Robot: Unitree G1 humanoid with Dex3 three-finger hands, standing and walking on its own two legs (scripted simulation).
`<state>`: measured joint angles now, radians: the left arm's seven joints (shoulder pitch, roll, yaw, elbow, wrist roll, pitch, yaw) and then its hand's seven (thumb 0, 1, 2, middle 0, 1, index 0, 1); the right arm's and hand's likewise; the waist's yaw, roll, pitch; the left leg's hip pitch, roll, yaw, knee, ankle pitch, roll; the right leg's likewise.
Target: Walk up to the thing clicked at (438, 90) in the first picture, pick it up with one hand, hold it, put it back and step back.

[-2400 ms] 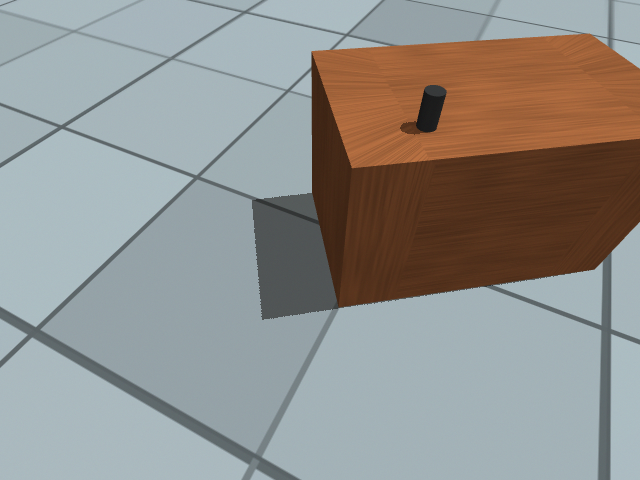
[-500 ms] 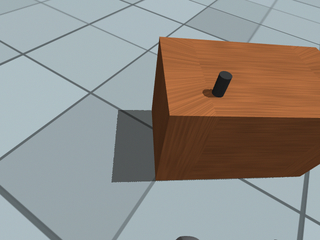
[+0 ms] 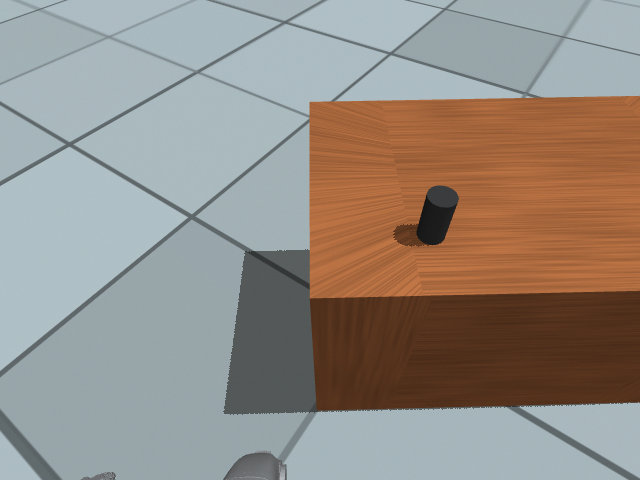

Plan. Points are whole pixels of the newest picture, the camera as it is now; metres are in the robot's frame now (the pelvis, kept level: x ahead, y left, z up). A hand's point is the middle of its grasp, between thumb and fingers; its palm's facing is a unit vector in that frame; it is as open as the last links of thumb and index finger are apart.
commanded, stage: walk up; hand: right
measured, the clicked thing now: (436, 216) +0.56 -0.19 -0.06
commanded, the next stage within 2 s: stand in 1.48 s
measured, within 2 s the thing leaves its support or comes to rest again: neither
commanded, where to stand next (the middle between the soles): +0.11 +0.01 m, yaw +2 degrees
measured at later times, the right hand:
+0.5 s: hand (517, 447) +0.20 -0.26 -0.14, palm faces -0.08 +0.94 -0.33, open 7.4 cm
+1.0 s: hand out of the picture +0.16 -0.26 -0.13, palm faces -0.04 +0.93 -0.36, open 7.4 cm
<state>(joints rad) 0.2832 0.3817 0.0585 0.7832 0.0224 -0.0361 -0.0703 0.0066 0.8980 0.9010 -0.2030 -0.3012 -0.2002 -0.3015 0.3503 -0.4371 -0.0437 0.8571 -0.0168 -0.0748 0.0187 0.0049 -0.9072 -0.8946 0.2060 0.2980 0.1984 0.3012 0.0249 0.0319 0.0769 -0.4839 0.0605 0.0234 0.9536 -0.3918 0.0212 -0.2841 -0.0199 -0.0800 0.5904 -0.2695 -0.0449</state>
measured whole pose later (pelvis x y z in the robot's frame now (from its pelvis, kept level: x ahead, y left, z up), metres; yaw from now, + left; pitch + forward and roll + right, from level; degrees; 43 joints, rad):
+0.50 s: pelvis +0.07 -0.02 +0.00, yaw +1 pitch -2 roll -1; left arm 0.18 0.36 0.00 1.02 0.01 -0.04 -0.01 0.01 0.90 0.90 -0.20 -0.30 -0.20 -0.30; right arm 0.09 -0.36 0.01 0.99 0.00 -0.03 0.02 0.00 -0.91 -0.89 0.21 0.30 0.20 0.30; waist 0.02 0.02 0.07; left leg -0.32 0.04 0.03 0.56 -0.21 0.00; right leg -0.17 0.00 -0.06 0.55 -0.34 -0.01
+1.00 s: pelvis +0.08 +0.00 +0.02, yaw +1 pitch -2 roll -1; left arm 0.06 0.35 0.01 1.15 0.01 -0.01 -0.01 0.01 0.90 0.90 -0.20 -0.30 -0.20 -0.30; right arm 0.08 -0.35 0.00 1.17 -0.01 -0.01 0.01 0.00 -0.91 -0.89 0.21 0.30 0.20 0.30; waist 0.00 -0.01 0.06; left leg -0.19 0.02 0.04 0.35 -0.12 0.01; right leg -0.04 -0.01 -0.04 0.30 -0.22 0.01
